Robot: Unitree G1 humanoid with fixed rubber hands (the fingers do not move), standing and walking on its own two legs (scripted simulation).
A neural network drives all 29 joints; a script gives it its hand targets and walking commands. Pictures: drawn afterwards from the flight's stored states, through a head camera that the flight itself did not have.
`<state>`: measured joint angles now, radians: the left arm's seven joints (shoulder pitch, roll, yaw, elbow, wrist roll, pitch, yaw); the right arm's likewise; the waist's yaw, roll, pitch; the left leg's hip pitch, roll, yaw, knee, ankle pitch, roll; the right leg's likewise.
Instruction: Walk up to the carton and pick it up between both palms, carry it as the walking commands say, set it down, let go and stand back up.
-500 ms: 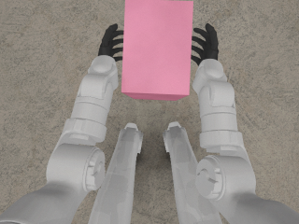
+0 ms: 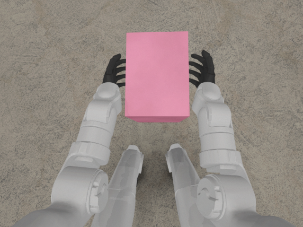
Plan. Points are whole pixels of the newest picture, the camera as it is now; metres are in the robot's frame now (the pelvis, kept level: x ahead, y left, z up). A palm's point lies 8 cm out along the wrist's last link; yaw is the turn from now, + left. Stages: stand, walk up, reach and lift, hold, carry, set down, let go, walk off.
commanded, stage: reach and lift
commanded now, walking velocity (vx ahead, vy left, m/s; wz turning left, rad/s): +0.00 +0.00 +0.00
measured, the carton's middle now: (157, 86) +0.44 -0.03 -0.11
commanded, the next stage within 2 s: none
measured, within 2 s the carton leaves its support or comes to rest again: neither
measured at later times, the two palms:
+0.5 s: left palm (101, 79) +0.41 +0.10 +0.03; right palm (216, 82) +0.39 -0.13 +0.04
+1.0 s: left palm (87, 56) +0.41 +0.09 +0.13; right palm (238, 53) +0.40 -0.14 +0.14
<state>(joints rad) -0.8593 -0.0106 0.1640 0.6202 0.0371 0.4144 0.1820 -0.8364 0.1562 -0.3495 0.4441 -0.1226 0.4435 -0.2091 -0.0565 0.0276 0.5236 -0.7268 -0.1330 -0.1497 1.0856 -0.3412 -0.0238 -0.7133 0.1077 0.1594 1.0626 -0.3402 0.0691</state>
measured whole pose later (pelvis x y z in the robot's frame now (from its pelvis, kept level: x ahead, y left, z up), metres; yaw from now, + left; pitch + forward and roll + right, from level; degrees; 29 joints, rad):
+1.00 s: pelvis +0.09 +0.00 +0.07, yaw -1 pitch -10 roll +0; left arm -0.52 -0.13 0.19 0.67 0.18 0.68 0.13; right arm -0.50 0.23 -0.34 0.52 -0.24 0.69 -0.18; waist -0.05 0.01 0.03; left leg -0.16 -0.08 -0.15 0.64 -0.30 0.01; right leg -0.15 0.07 0.17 0.61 -0.29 0.03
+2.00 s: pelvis +0.08 +0.01 +0.07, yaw -1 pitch -8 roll -1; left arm -0.44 -0.13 0.13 0.60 0.17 0.73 0.15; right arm -0.46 0.22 -0.30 0.51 -0.21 0.72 -0.17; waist 0.01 0.01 -0.01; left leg -0.22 -0.08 -0.12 0.65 -0.29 0.02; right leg -0.21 0.06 0.18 0.62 -0.27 0.04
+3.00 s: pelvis +0.10 -0.04 +0.06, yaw -3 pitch -1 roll -2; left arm -0.40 -0.11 0.04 0.32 0.07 1.00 0.18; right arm -0.41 0.20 -0.19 0.23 -0.14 0.97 -0.21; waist 0.03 0.03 -0.16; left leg -0.37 0.04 -0.10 0.77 -0.41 -0.02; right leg -0.35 0.08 0.02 0.67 -0.30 -0.03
